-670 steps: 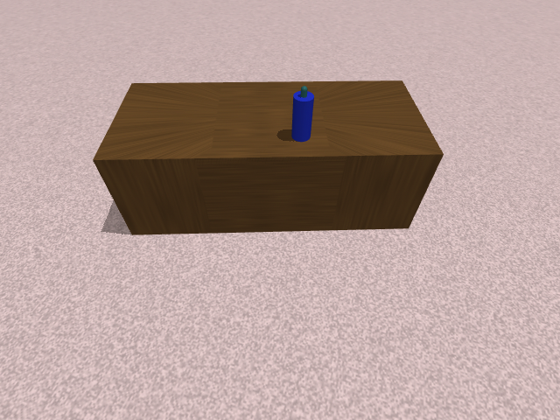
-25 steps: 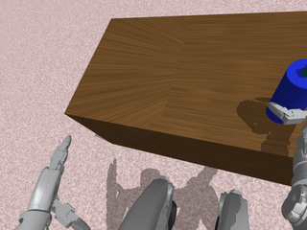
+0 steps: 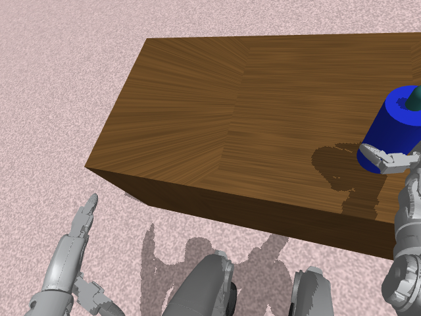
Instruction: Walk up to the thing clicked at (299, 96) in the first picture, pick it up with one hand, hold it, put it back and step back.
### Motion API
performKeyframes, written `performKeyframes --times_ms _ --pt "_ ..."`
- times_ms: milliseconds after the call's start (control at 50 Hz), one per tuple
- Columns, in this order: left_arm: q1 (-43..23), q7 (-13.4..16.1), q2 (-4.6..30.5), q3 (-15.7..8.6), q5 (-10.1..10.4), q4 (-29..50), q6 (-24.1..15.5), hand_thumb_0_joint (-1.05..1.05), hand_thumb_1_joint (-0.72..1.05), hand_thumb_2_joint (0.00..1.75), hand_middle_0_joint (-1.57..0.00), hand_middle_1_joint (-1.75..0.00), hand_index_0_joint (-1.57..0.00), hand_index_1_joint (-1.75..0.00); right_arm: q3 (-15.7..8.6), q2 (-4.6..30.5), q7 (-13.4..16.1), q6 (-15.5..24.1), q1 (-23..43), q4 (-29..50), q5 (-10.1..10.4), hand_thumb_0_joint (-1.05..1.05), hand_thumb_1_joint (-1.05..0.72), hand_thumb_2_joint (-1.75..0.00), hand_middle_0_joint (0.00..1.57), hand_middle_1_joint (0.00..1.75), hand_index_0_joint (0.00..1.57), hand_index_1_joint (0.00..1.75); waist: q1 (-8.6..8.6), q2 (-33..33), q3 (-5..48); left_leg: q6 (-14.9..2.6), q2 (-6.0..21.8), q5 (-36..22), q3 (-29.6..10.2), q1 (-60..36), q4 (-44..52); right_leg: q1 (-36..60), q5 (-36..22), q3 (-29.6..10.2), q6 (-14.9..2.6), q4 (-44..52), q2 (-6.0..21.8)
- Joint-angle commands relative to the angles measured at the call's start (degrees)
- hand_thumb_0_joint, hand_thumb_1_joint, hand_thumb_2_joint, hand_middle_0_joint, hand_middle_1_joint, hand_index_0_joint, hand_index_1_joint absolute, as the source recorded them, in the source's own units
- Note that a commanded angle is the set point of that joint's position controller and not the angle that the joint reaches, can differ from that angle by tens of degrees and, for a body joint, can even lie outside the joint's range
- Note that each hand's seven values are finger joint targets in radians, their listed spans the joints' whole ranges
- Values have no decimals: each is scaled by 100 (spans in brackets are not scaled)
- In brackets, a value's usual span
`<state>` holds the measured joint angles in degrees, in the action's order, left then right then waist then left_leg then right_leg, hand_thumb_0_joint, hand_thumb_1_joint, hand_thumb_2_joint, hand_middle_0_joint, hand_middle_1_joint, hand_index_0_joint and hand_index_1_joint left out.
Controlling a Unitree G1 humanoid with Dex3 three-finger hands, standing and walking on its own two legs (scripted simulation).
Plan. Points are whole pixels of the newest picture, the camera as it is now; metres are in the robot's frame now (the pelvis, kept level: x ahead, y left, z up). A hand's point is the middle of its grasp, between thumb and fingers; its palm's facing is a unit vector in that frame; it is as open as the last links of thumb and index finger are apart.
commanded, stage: lift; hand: right
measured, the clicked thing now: (396, 129) +0.48 -0.22 +0.00
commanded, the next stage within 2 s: hold in 1.46 s
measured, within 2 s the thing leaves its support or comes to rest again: neither
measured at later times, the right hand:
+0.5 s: hand (413, 140) +0.43 -0.22 +0.05, palm faces +0.22 +0.97 -0.01, open 10.4 cm
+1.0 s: hand (406, 148) +0.39 -0.19 +0.11, palm faces +0.20 +0.98 -0.01, open 10.4 cm
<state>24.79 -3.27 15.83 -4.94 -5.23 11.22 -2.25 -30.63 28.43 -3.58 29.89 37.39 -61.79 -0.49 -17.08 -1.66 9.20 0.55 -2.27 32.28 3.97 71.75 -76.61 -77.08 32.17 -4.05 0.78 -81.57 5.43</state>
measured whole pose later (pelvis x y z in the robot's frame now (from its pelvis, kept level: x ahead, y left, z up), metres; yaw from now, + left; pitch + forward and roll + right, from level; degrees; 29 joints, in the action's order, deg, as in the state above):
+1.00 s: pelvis +0.03 +0.01 +0.08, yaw -3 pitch +13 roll +1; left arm 23.9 0.3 12.7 -4.8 -1.4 -5.9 -0.7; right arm -15.2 11.1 -1.0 22.1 13.8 -32.9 5.4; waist -5.6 -1.2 6.3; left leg 0.5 -0.1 27.9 0.7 43.1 -57.5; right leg -45.8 26.2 0.3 1.0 -58.6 3.4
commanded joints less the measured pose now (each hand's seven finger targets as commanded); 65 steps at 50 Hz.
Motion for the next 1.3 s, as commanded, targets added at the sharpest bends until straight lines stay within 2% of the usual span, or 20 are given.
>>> performKeyframes --times_ms 0,60,160,200,260,300,380,400,440,500,580,640,800,880,960,1040,1100,1220,1260,1280 --pt "436 137 915 -712 42 973 -265 0 -54 5 -4 -5 -4 -5 110 1032 45 623 2293 1392 131 0 -13 -132 127 144 132 144 129 1907 3107 -157 -167 -2039 -50 -1308 992 3207 -2171 -19 -99 1087 -241" --pt "358 144 1001 -856 71 927 -264 0 -54 5 -4 -5 -4 -5 -60 1322 49 620 2220 1758 136 0 -16 -131 128 144 132 144 253 1998 3285 -133 -134 -2216 -111 -1470 1053 3376 -2348 21 -105 1109 -244" --pt "283 101 752 -612 76 748 -260 0 -54 5 -4 -5 -4 -5 146 875 78 563 1974 1894 232 0 -17 -131 128 144 132 144 449 1975 2981 -170 -133 -1996 -67 -1480 1167 3527 -2248 39 -55 1417 -243" --pt "309 113 824 -729 92 661 -242 0 -54 5 -4 -5 -4 -5 289 613 84 535 1833 1996 272 0 -19 -131 127 143 132 143 406 1778 2796 -178 -141 -1784 -51 -1497 1280 3491 -1929 34 -45 1595 -246" --pt "232 148 921 -792 108 772 -252 0 -55 5 -4 -5 -4 -5 156 944 124 557 1943 2825 274 0 -18 -132 128 144 132 144 598 1909 3295 -175 -129 -1968 -60 -1800 1348 4013 -2252 48 -31 1693 -243" --pt "433 145 831 -748 104 442 -208 0 -55 6 -4 -5 -4 -5 538 252 102 415 1410 2423 337 0 -17 -130 127 143 131 143 531 1665 2955 -162 -142 -2069 -18 -1864 1432 4000 -2362 61 -32 1793 -268" --pt "234 190 817 -698 174 426 -179 0 -56 6 -4 -4 -4 -5 507 358 216 327 1551 3293 446 0 -16 -130 127 143 132 143 751 1536 2944 -150 -95 -2076 -84 -2321 1681 4075 -2178 135 -47 2082 -316" --pt "208 192 764 -637 196 350 -165 0 -56 6 -4 -4 -3 -5 725 -116 191 205 927 2580 452 0 -14 -130 127 143 131 143 670 1142 2508 -124 -117 -2017 -41 -2258 1770 3968 -2080 126 -68 2152 -300" --pt "317 234 847 -751 222 145 -132 0 -56 6 -4 -4 -3 -5 727 -6 219 224 1123 3164 492 0 -15 -130 127 143 132 143 735 1162 2416 -118 -76 -2041 -99 -2422 1875 3985 -2015 174 -73 2255 -322" --pt "156 263 729 -690 259 17 -133 0 -56 6 -4 -4 -4 -5 1025 -391 213 118 926 3163 503 0 -14 -130 126 143 131 143 754 976 2097 -124 -51 -1902 -117 -2465 2016 4050 -1837 200 -74 2459 -332" --pt "317 242 390 -269 272 -251 -120 0 -55 5 -4 -4 -4 -4 1118 -617 174 11 404 3201 560 0 -14 -131 127 144 132 144 983 906 1843 -118 -1 -1911 -181 -2722 2153 4000 -1798 296 -76 2636 -382" --pt "349 325 825 -822 305 -361 -110 0 -54 4 -4 -5 -4 -4 956 -361 195 -9 466 3797 630 0 -14 -130 127 143 131 143 942 860 2131 -101 20 -2035 -189 -2916 2229 4338 -1912 296 -83 2715 -391" --pt "-69 408 456 -412 411 -485 -202 0 -55 5 -3 -4 -3 -4 1400 -963 282 -100 16 4212 769 0 -10 -129 126 143 131 143 1062 410 1857 -39 66 -2178 -266 -3362 2562 4505 -1962 369 -136 2905 -417" --pt "-102 443 359 -287 416 -608 -166 0 -54 4 -3 -4 -3 -4 1376 -824 280 -118 -184 4475 709 0 -10 -131 127 145 132 145 1218 587 1720 -49 118 -2171 -347 -3480 2642 4564 -1974 435 -113 3027 -426" --pt "-18 483 660 -666 425 -766 -143 0 -54 5 -4 -4 -4 -4 1307 -836 322 -235 -612 4606 777 0 -7 -132 126 145 132 145 1227 459 1777 -6 151 -2443 -391 -3781 2770 4721 -2140 478 -143 3074 -450" --pt "32 463 342 -387 469 -933 -108 0 -55 5 -4 -4 -3 -4 1376 -860 340 -277 -608 4954 819 0 -9 -132 127 146 133 146 1325 467 1561 -4 167 -2653 -382 -3902 2813 4709 -2350 499 -145 3125 -459" --pt "-338 507 565 -611 465 -800 -128 0 -55 5 -4 -4 -3 -5 1462 -1016 355 -301 -716 4833 818 0 -7 -131 126 145 132 145 1239 200 1509 33 195 -2505 -436 -3921 2916 4645 -2113 489 -182 3153 -441" --pt "-49 496 259 -259 509 -942 -74 0 -55 5 -4 -4 -4 -5 1726 -1236 304 -421 -1159 4800 820 0 -8 -130 125 143 130 143 1322 303 1522 19 191 -2757 -376 -4096 2963 4951 -2477 510 -147 3280 -453" --pt "-139 534 506 -518 501 -976 -68 0 -55 5 -4 -5 -4 -5 1467 -877 349 -390 -725 5325 847 0 -8 -131 125 144 131 144 1334 551 1588 -21 192 -2624 -361 -4061 2977 5057 -2419 500 -115 3385 -446" --pt "-133 524 370 -368 496 -1073 -60 0 -55 4 -4 -5 -4 -5 1574 -992 352 -413 -861 5222 831 0 -8 -132 126 145 132 145 1372 614 1408 -31 198 -2505 -366 -4008 3016 5075 -2313 518 -108 3432 -445"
